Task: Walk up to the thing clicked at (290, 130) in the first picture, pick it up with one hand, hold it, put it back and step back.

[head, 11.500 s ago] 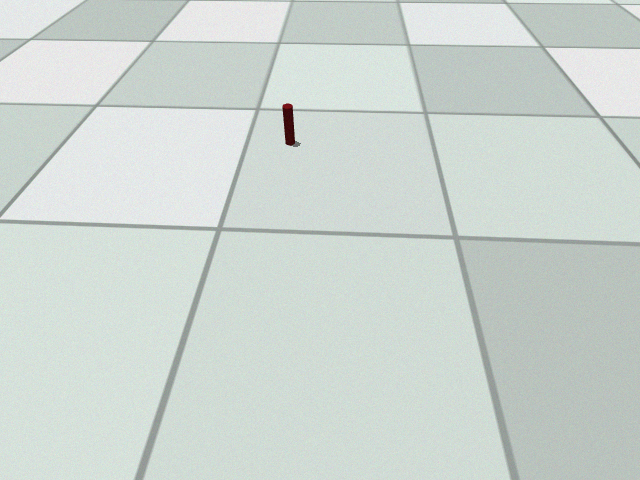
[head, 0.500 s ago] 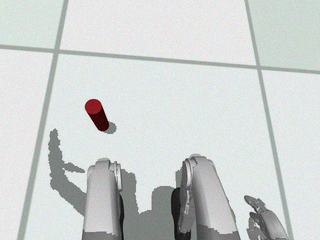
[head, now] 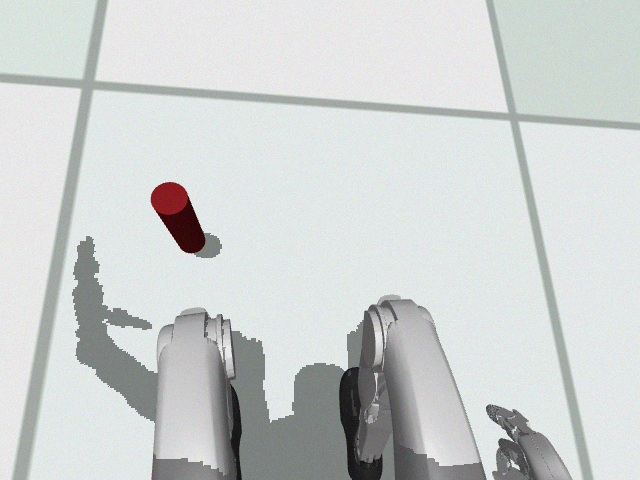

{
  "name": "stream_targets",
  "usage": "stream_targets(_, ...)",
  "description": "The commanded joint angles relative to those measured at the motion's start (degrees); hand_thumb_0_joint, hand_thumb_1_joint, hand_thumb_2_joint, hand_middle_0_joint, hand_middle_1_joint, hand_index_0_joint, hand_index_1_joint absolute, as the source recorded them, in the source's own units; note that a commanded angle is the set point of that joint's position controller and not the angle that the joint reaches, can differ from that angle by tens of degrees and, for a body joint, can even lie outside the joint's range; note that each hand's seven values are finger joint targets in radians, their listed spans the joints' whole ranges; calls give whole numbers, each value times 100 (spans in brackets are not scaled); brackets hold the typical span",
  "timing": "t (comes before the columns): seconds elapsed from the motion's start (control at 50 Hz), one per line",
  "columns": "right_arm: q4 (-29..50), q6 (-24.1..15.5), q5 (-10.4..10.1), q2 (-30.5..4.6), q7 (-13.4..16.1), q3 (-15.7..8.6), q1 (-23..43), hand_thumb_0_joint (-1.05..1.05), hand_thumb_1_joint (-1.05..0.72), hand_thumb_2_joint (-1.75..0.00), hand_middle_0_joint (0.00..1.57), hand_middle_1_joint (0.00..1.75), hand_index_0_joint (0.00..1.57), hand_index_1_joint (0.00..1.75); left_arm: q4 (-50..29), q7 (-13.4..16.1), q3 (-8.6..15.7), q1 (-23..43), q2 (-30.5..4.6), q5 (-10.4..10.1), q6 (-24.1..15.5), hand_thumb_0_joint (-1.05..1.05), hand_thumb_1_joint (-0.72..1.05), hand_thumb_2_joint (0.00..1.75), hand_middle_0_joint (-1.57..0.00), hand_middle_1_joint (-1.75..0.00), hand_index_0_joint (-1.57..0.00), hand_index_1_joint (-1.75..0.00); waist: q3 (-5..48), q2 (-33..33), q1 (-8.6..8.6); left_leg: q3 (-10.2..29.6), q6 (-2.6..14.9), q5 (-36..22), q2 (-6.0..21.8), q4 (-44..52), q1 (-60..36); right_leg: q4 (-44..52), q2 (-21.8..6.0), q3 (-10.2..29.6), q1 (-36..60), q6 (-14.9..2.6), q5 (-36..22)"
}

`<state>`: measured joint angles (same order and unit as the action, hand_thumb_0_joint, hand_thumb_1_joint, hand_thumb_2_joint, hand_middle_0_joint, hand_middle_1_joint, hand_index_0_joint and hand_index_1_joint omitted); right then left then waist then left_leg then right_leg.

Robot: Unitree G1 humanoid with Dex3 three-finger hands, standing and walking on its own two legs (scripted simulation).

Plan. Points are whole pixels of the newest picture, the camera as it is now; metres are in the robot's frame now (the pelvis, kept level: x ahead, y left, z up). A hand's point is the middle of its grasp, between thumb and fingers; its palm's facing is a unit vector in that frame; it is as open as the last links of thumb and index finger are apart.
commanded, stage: go down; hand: left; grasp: from the side
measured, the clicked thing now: (182, 222) +0.50 +0.21 -0.29
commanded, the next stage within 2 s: approach in 0.32 s
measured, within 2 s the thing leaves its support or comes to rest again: neither
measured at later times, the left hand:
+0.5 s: hand out of the picture +0.44 +0.39 +0.01, palm faces +0.16 -0.98 -0.08, open 17.2 cm
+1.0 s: hand (95, 224) +0.46 +0.31 -0.20, palm faces +0.04 -1.00 +0.02, open 17.4 cm
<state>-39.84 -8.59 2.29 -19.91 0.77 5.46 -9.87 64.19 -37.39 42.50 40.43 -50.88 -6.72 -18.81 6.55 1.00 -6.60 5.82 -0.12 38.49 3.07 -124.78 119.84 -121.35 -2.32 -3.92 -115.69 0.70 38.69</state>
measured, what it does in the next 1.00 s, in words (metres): lowers itself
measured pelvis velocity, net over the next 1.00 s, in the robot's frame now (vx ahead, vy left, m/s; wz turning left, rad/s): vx -0.01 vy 0.01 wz -0.10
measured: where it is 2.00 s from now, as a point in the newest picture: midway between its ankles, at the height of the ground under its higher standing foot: (294, 454)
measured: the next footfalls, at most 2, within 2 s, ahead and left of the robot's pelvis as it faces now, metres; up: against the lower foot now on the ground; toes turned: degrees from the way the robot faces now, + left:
none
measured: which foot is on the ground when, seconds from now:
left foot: down 0.00-1.00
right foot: down 0.00-1.00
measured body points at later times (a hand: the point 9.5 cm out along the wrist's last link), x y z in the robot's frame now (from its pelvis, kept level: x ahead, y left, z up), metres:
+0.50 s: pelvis +0.00 +0.00 -0.01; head +0.22 +0.06 +0.38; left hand +0.42 +0.45 +0.02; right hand +0.12 -0.28 -0.12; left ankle +0.09 +0.13 -0.37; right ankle +0.10 -0.13 -0.37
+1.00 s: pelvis -0.01 +0.01 -0.09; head +0.25 +0.13 +0.26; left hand +0.46 +0.37 -0.20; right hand +0.11 -0.27 -0.15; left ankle +0.09 +0.13 -0.37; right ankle +0.10 -0.13 -0.37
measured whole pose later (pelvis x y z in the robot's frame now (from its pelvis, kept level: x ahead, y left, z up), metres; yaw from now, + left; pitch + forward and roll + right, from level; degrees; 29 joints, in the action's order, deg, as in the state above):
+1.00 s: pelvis -0.01 +0.01 -0.09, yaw -6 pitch +25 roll -12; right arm -36.7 -5.5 11.1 -20.6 -3.0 17.3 0.3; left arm 73.6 -33.9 40.3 44.1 -51.3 -7.9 -41.8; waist -8.5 10.1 -13.2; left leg 12.9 0.1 40.0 2.8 -143.5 129.6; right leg -135.2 -0.3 -8.3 -122.2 2.1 38.2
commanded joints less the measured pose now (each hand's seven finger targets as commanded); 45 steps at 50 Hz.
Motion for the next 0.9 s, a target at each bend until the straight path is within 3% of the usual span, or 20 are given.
stream_targets(0.0, 271, -75, -2, -1373, 112, -477, -847, 0, -91, -90, 20, 30, 20, 30, -1288, -47, 381, 1428, -2420, -184, -344, 0, -48, 5, -5, -4, -4, -4, 3700, -1562, 204, -142, 115, -852, -120, 1624, -3028, 1162, 186, -144, 1476, -328, -774)
stream_targets(0.06, 249, -66, 5, -1340, 107, -458, -858, 0, -91, -90, 20, 30, 20, 30, -1266, -48, 361, 1437, -2407, -185, -321, 0, -48, 7, -5, -5, -4, -5, 3673, -1504, 200, -215, 136, -861, -133, 1547, -2895, 1218, 190, -110, 1559, -312, -762)
stream_targets(0.08, 254, -62, -4, -1348, 102, -467, -853, 0, -91, -90, 20, 30, 20, 30, -1086, -58, 304, 1333, -2260, -177, -306, 0, -49, 6, -5, -4, -4, -5, 3556, -1475, 177, -182, 136, -778, -131, 1565, -2906, 1202, 184, -133, 1397, -321, -699)
stream_targets(0.14, 239, -33, 0, -1383, 108, -470, -875, 0, -91, -91, 20, 30, 20, 30, -1348, -25, 453, 1453, -2575, -134, -320, 0, -47, 6, -5, -4, -3, -5, 3715, -1647, 240, -137, 113, -857, -121, 1588, -3055, 1115, 177, -144, 1385, -331, -760)
stream_targets(0.24, 237, -18, -8, -1357, 86, -438, -848, 0, -91, -90, 20, 30, 20, 30, -952, -63, 289, 1351, -2166, -182, -306, 0, -47, 7, -5, -5, -4, -6, 3267, -1513, 96, -51, 115, -778, -111, 1591, -2871, 1049, 171, -205, 1125, -330, -707)
stream_targets(0.26, 235, -18, 1, -1374, 83, -446, -858, 0, -91, -90, 20, 30, 20, 30, -1256, -61, 381, 1546, -2358, -190, -352, 0, -47, 7, -5, -5, -4, -6, 3354, -1610, 140, -50, 111, -752, -107, 1584, -2893, 1026, 175, -197, 1128, -331, -699)
stream_targets(0.3, 248, 4, 3, -1392, 77, -448, -878, 0, -91, -90, 20, 30, 20, 30, -1114, -56, 457, 1481, -2474, -155, -353, 0, -46, 7, -5, -5, -3, -5, 3388, -1531, 160, -70, 122, -778, -122, 1536, -2868, 1048, 177, -179, 1187, -324, -708)
stream_targets(0.36, 234, 9, 31, -1399, 74, -405, -837, 0, -91, -90, 20, 30, 20, 30, -978, -121, 340, 1483, -2282, -197, -379, 0, -46, 8, -4, -6, -3, -6, 3424, -1538, 81, -79, 117, -959, -116, 1429, -2942, 996, 176, -186, 1177, -325, -829)
stream_targets(0.38, 278, 9, 28, -1404, 73, -417, -837, 0, -91, -90, 20, 30, 20, 30, -1188, -119, 368, 1737, -2473, -189, -405, 0, -47, 7, -5, -6, -4, -6, 3470, -1560, 39, -112, 131, -855, -127, 1408, -2832, 1029, 177, -166, 1227, -317, -754)
stream_targets(0.4, 262, 11, 35, -1386, 75, -394, -864, 0, -91, -91, 20, 30, 20, 30, -1088, -126, 367, 1741, -2449, -205, -401, 0, -48, 14, -6, -11, -3, -14, 3392, -1499, 35, -149, 144, -799, -132, 1386, -2700, 1062, 181, -158, 1339, -305, -725)
stream_targets(0.44, 253, 2, 52, -1377, 56, -352, -852, 0, -91, -90, 20, 30, 20, 30, -839, -143, 359, 1646, -2343, -211, -434, 0, -54, 0, -8, -5, -6, -6, 3279, -1329, -32, -167, 166, -818, -142, 1271, -2537, 1054, 198, -186, 1314, -292, -743)
stream_targets(0.52, 273, -68, 102, -1374, 13, -216, -700, 0, -91, -90, 20, 30, 20, 30, -210, -243, 99, 1516, -1823, -380, -732, 0, -56, 0, -8, -6, -6, -7, 2730, -823, -288, -155, 219, -557, -137, 930, -1856, 967, 250, -227, 1199, -244, -591)
stream_targets(0.56, 314, -99, 149, -1386, -12, -138, -661, 0, -91, -90, 20, 30, 20, 30, -219, -246, 242, 1686, -1999, -501, -1008, 0, -57, 0, -8, -6, -6, -7, 2791, -747, -297, -203, 237, -626, -134, 686, -1644, 903, 281, -218, 1383, -207, -680)
stream_targets(0.64, 439, -149, 244, -1478, -83, 13, -434, 0, -90, -90, 20, 30, 20, 30, 422, -266, 5, 1443, -1671, -571, -1413, 0, -56, 1, -7, -7, -6, -8, 2595, -831, -408, -114, 178, -567, -89, 502, -1627, 623, 333, -359, 1117, -235, -620)
stream_targets(0.74, 543, -25, 457, -1673, -160, 211, -170, 0, -90, -90, 20, 30, 20, 30, 173, -84, 207, 1587, -2153, -484, -1984, 0, -53, 3, -7, -7, -5, -8, 2746, -1538, -323, 62, 39, -774, -4, 321, -2082, 180, 353, -536, 925, -268, -773)
stream_targets(0.8, 534, 93, 608, -1730, -198, 357, -74, 0, -91, -90, 20, 30, 20, 30, -80, 60, 285, 1755, -2346, -420, -2281, 0, -52, 4, -6, -7, -4, -8, 2968, -1841, -407, 92, 2, -955, 37, 107, -2283, 8, 373, -602, 1059, -249, -937)
stream_targets(0.82, 492, 135, 655, -1766, -202, 391, -6, 0, -91, -90, 20, 30, 20, 30, -493, 106, 293, 2062, -2549, -383, -2424, 0, -53, 4, -6, -6, -4, -8, 2977, -2132, -414, 128, -27, -942, 53, 129, -2376, -88, 366, -619, 994, -265, -935)
stream_targets(0.84, 473, 176, 709, -1791, -217, 452, 37, 0, -92, -91, 20, 30, 20, 30, -324, 156, 263, 1889, -2474, -348, -2491, 0, -53, 6, -6, -8, -4, -9, 2985, -2293, -445, 175, -58, -1111, 76, 106, -2600, -169, 371, -646, 966, -271, -1024)
stream_targets(0.86, 436, 222, 769, -1824, -224, 505, 60, 0, -92, -91, 20, 30, 20, 30, -640, 210, 268, 2149, -2583, -314, -2620, 0, -54, 4, -7, -7, -5, -9, 3055, -2502, -516, 255, -98, -1232, 94, 96, -2764, -241, 376, -715, 924, -277, -1093)
stream_targets(0.88, 430, 265, 818, -1856, -237, 540, 133, 0, -92, -91, 20, 30, 20, 30, -384, 253, 84, 1944, -2275, -287, -2661, 0, -52, 6, -6, -8, -4, -10, 2990, -2587, -590, 301, -114, -1293, 113, 50, -2908, -278, 372, -747, 824, -271, -1115)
